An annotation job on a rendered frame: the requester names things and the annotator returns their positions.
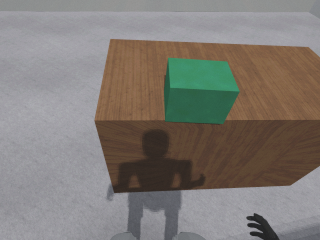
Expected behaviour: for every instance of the pedestal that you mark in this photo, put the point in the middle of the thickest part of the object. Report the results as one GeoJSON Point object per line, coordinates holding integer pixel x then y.
{"type": "Point", "coordinates": [270, 137]}

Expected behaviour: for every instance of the carton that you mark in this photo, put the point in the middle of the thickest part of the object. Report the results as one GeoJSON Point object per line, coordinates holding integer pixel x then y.
{"type": "Point", "coordinates": [198, 91]}

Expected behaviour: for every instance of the robot right hand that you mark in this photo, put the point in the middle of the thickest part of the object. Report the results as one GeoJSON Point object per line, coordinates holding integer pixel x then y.
{"type": "Point", "coordinates": [268, 233]}

